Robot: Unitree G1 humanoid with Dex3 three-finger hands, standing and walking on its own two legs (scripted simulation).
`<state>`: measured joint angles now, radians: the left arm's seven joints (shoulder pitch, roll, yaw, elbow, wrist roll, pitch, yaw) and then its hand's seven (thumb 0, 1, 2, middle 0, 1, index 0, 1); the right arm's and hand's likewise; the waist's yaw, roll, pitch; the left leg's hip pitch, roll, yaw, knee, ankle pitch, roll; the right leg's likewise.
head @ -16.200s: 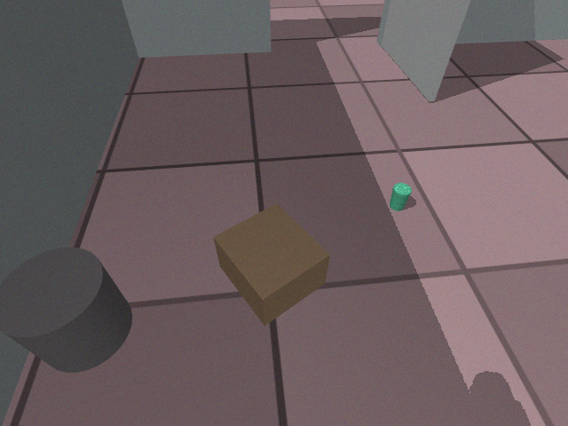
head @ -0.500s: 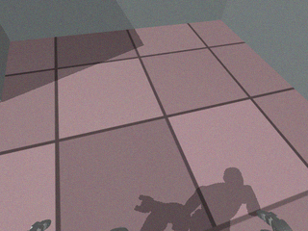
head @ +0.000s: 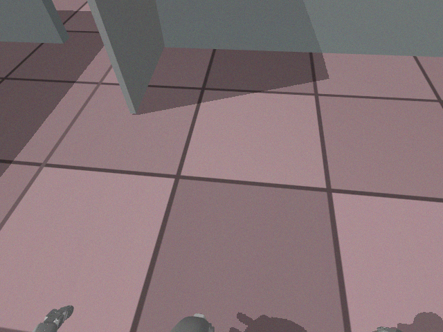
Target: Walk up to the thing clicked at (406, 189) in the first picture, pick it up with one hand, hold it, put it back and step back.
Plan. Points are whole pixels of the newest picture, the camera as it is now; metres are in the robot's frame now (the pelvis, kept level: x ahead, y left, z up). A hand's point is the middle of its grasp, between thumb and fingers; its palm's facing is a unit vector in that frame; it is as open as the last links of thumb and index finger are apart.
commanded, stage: walk up
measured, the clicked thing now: out of the picture +0.71 +1.35 -0.71
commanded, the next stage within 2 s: none
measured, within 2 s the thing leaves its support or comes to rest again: neither
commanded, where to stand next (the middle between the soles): +0.13 +0.03 m, yaw +55 degrees
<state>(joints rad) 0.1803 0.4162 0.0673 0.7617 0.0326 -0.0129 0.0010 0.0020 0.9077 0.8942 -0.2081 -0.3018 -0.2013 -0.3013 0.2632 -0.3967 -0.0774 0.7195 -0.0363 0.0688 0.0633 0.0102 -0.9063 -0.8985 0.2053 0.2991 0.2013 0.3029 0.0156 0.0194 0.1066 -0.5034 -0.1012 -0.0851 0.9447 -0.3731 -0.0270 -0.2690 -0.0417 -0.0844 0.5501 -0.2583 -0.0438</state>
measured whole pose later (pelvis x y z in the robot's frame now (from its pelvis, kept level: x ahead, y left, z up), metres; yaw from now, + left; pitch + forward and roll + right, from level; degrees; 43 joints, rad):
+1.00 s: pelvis +0.06 -0.04 -0.01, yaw +41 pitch -3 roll +3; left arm 0.20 0.40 0.06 0.74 0.04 0.01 -0.03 0.00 0.90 0.89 -0.21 -0.30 -0.20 -0.30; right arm 0.29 -0.45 -0.07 0.76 -0.02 0.02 0.01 0.01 -0.91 -0.90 0.21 0.30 0.20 0.30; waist 0.03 0.01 0.13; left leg -0.48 -0.02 -0.06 1.06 -0.40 -0.03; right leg -0.37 -0.14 -0.12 0.68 -0.27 -0.03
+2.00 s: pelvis +0.06 -0.01 +0.00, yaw +58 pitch -2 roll -1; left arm 0.14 0.40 -0.01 1.01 0.00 -0.01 -0.01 0.00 0.91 0.89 -0.21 -0.30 -0.20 -0.30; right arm 0.10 -0.35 -0.01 1.03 0.00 -0.02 0.01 0.01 -0.91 -0.90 0.21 0.30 0.20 0.30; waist 0.02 -0.02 0.07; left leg -0.27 -0.03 -0.06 0.58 -0.28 0.02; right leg -0.23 -0.08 -0.04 0.54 -0.28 0.05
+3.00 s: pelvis +0.09 -0.04 +0.01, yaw +57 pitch -3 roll +0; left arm 0.09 0.35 0.01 1.13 0.00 -0.01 -0.01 0.00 0.91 0.89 -0.21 -0.30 -0.20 -0.30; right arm 0.08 -0.34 -0.02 1.17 0.00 0.00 0.01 0.01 -0.91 -0.90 0.20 0.30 0.20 0.30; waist 0.00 0.00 0.06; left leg -0.12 0.03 -0.06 0.31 -0.15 -0.05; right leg -0.13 -0.02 -0.05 0.34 -0.17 0.00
